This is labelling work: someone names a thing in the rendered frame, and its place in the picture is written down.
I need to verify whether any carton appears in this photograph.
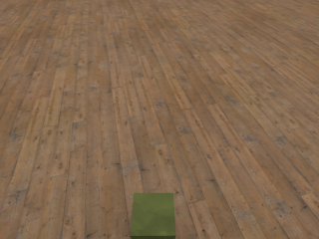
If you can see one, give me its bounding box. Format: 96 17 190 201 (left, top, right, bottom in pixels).
130 192 176 239

